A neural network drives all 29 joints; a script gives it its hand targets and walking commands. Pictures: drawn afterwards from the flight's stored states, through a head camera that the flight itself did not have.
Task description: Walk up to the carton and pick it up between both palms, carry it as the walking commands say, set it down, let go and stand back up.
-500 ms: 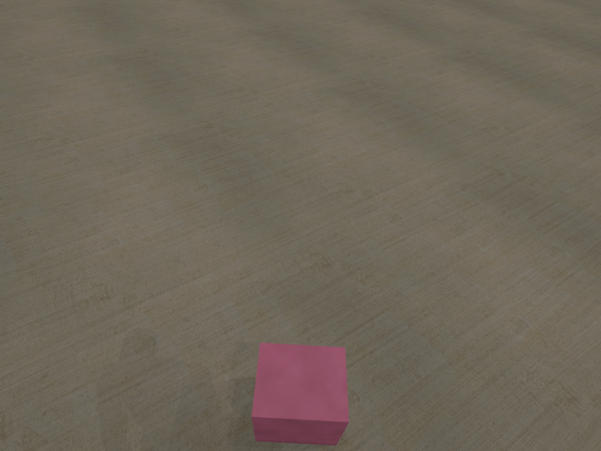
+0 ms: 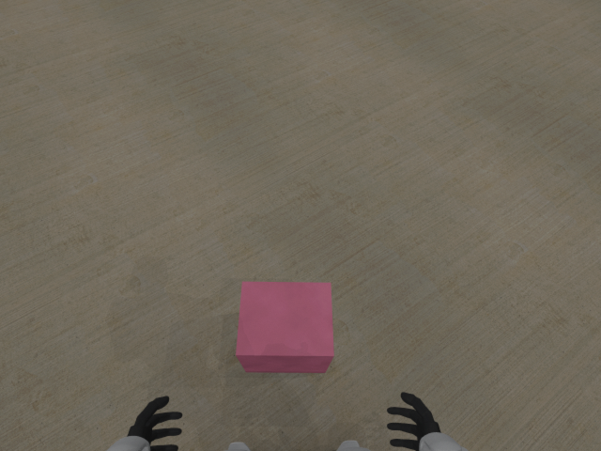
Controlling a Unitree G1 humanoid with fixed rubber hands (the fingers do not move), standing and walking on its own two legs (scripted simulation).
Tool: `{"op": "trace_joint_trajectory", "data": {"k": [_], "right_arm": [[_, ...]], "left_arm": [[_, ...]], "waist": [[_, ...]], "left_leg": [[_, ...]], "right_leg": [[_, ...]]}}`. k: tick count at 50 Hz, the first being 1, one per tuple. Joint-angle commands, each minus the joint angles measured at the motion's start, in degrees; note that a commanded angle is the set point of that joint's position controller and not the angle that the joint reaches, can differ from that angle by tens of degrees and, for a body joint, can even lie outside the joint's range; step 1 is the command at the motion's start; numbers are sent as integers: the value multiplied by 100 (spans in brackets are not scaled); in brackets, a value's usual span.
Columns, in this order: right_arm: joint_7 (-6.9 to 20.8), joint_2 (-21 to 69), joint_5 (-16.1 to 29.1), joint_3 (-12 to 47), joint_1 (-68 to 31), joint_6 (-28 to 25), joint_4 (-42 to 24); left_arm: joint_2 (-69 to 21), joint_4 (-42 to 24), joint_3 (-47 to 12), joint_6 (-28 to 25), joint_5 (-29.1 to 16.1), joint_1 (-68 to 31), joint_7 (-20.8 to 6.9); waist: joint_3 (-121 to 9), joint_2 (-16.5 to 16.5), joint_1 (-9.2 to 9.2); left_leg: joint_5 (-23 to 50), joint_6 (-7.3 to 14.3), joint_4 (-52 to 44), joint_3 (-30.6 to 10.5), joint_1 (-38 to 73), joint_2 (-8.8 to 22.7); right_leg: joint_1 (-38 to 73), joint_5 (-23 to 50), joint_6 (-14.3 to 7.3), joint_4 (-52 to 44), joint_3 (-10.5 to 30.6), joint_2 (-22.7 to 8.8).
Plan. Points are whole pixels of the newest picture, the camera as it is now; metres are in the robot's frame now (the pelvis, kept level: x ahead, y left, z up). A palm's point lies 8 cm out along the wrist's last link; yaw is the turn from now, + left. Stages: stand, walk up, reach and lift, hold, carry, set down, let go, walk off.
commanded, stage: reach and lift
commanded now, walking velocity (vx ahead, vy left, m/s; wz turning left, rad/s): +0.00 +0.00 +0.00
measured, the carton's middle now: (286, 330) +0.44 +0.02 -0.62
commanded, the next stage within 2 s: none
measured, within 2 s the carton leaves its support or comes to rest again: neither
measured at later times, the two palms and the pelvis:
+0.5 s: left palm (147, 381) +0.24 +0.22 -0.14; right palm (423, 389) +0.23 -0.19 -0.14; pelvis -0.08 -0.01 -0.05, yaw +1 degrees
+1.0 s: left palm (173, 286) +0.40 +0.21 -0.16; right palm (411, 298) +0.38 -0.21 -0.17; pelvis -0.06 +0.00 -0.07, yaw +0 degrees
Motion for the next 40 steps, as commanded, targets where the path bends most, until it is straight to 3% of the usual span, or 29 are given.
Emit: {"op": "trace_joint_trajectory", "data": {"k": [1,2,3,4,5,6,7,9,12,13,15,16,17,18,20,21,22,25,26,27,28,29,30,32,34,37,38,39,40], "right_arm": [[-126,-249,-10,-153,94,-212,-724],[-143,-154,113,-79,-72,-192,-927],[-177,-128,73,-43,259,-128,-700],[-212,-50,147,62,-167,-117,-1039],[-241,-68,184,39,21,-77,-967],[-286,152,255,87,-99,-78,-1011],[-317,132,201,44,-155,-69,-1062],[-385,53,313,99,-69,19,-909],[-398,-72,337,-23,-1077,-29,-962],[-392,-276,364,-132,-1622,-31,-975],[-392,-340,431,-130,-2255,26,-1063],[-432,-472,514,-168,-2557,74,-1013],[-430,-364,549,-161,-2653,82,-789],[-465,-336,604,-121,-2538,182,-422],[-477,-261,630,-207,-3000,183,-240],[-498,-513,510,-446,-3112,205,-100],[-469,-439,552,-366,-3312,200,97],[-477,-761,437,-829,-4320,66,303],[-471,-686,566,-754,-4221,26,573],[-423,-578,492,-774,-4361,-48,577],[-396,-731,512,-802,-4698,-133,403],[-386,-742,541,-844,-4621,-184,788],[-382,-865,337,-996,-4911,-263,753],[-376,-969,438,-1145,-5215,-383,745],[-345,-1089,356,-1190,-5333,-647,794],[-236,-1266,431,-1208,-5373,-949,1272],[-236,-1550,244,-1364,-5492,-1079,1059],[-221,-1386,271,-1432,-5526,-1166,1125],[-157,-1309,413,-1297,-5653,-1254,1170]], "left_arm": [[875,-805,284,-373,-10,-238,-214],[1110,-839,358,-364,37,-272,-274],[1068,-758,294,-346,33,-258,-291],[1190,-756,314,-333,-89,-279,-377],[1237,-860,328,-303,-24,-458,-406],[1253,-788,204,-318,-134,-434,-464],[1152,-718,175,-310,-151,-595,-505],[1254,-728,117,-273,-163,-593,-559],[1411,-548,299,-314,-251,-1525,-563],[1453,-763,363,-337,-310,-1983,-540],[1493,-497,394,-265,-345,-2329,-555],[1441,-276,324,-238,-506,-2715,-574],[1452,-135,333,-174,-503,-2796,-516],[1563,238,394,-168,-510,-2659,-498],[1660,266,533,-156,-458,-3224,-416],[1694,141,562,-166,-400,-3561,-400],[1645,359,597,-128,-442,-3552,-347],[1551,693,579,-169,-408,-4685,-294],[1440,583,599,-160,-377,-4631,-241],[1736,731,614,-197,-415,-4677,-192],[1485,708,560,-258,-513,-4749,-167],[1372,1025,503,-260,-437,-4938,-121],[1528,1129,656,-350,-399,-5075,-89],[1404,1061,598,-423,-368,-5508,-68],[1417,621,635,-669,-495,-5756,-11],[1619,944,724,-863,-466,-6133,138],[1456,1121,729,-945,-496,-5889,165],[1383,1065,662,-1047,-501,-6112,183],[1484,1099,785,-1136,-490,-6040,199]], "waist": [[-2399,-291,-60],[-2350,-107,137],[-2135,-413,-104],[-2144,-427,127],[-2102,-170,-5],[-2034,-131,146],[-1895,-174,18],[-1492,-18,79],[-972,-66,-25],[-1115,157,22],[-1145,-156,131],[-1377,-277,-80],[-1227,-156,-99],[-1234,-222,128],[-1369,-116,91],[-1530,-45,-124],[-1487,-20,36],[-1831,-8,-86],[-1843,226,97],[-1998,281,-71],[-2106,78,34],[-2248,555,4],[-1897,185,-63],[-2850,299,43],[-3301,218,-83],[-3717,395,-147],[-3943,89,-237],[-3829,370,-173],[-3753,221,-38]], "left_leg": [[2893,26,494,-272,709,-94],[2361,59,522,-160,538,-197],[2148,80,562,-148,348,-227],[1844,134,611,-128,158,-164],[1440,138,655,-20,96,-190],[1297,169,618,28,38,-205],[984,181,647,45,-13,-146],[681,148,704,94,-208,-183],[-262,240,815,-3,-533,-106],[-429,168,776,0,-506,-82],[-650,149,889,4,-579,-66],[-635,132,929,6,-594,-45],[-674,148,890,26,-565,-43],[-759,120,937,54,-647,-27],[-541,120,916,-40,-765,-83],[-539,86,854,-70,-661,-17],[-440,53,875,-72,-551,-69],[-607,-55,1011,-16,-656,-76],[-429,-51,955,-109,-425,-75],[-454,-47,963,-55,-421,-29],[-279,-79,936,-157,-471,0],[-74,-165,991,-88,-309,-75],[-373,-119,958,-237,-682,-5],[129,-206,1163,-52,-404,-70],[926,-203,1288,-208,-359,-87],[907,-270,1271,-218,-250,-61],[1428,-303,1379,-329,-287,-40],[1512,-329,1343,-309,-178,-113],[1475,-281,1307,-275,-237,-108]], "right_leg": [[1020,3309,45,287,177,-24],[971,3045,61,304,303,-68],[896,2890,108,323,230,-40],[881,2460,149,370,241,-12],[827,2145,130,282,336,-106],[805,1920,136,309,306,-66],[540,1464,112,239,276,-10],[376,913,65,193,282,-7],[-94,-252,76,331,228,-34],[-53,-495,51,407,207,-18],[106,-728,60,480,143,-25],[197,-827,70,472,163,-58],[22,-813,57,468,214,-105],[72,-918,86,576,62,-41],[-93,-719,68,586,34,-63],[-200,-610,67,622,24,24],[-274,-624,0,616,27,-21],[-544,-795,61,755,-71,76],[-634,-655,20,777,-47,-48],[-784,-489,46,797,-69,-2],[-752,-472,41,907,-171,34],[-1054,-381,29,852,-101,38],[-1253,-633,37,966,-205,104],[-1024,-165,68,965,-112,137],[-1116,469,43,1210,-177,139],[-1513,407,37,1287,-248,245],[-1555,741,112,1432,-304,254],[-1692,819,47,1285,-247,258],[-1793,764,93,1303,-245,265]]}}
